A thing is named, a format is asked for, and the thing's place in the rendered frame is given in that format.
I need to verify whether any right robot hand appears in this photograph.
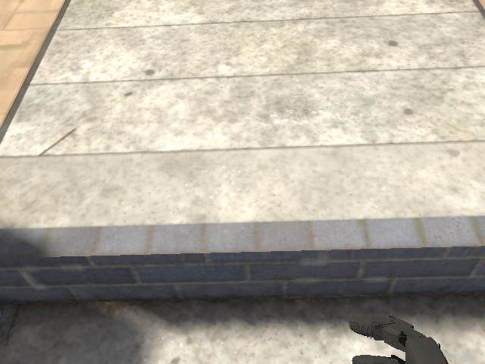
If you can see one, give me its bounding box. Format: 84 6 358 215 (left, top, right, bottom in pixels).
349 315 448 364

